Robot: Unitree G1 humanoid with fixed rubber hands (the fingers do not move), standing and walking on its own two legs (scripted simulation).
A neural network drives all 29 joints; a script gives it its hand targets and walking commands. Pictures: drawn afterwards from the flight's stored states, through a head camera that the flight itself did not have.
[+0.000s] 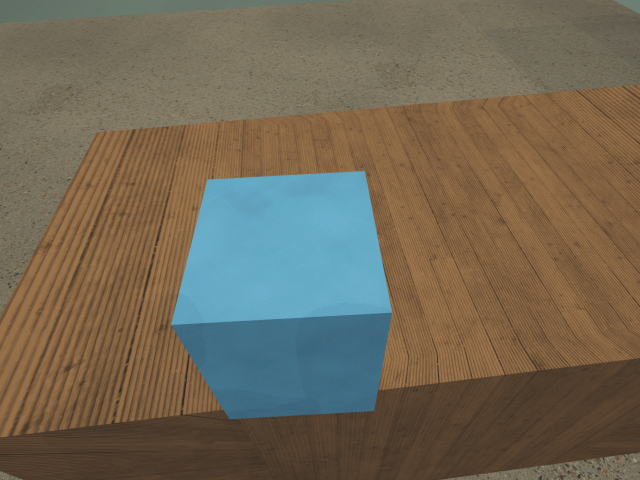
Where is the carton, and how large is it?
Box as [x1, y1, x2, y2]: [171, 171, 391, 418]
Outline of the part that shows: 364,171 207,180 171,325 229,418 366,411 374,409 390,321 391,309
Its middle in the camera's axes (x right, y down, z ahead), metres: -0.04 +0.07 +0.51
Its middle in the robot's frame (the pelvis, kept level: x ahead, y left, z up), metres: +0.35 +0.07 +0.04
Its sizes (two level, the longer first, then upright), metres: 0.210 0.200 0.250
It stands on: a pedestal, 0.70 m high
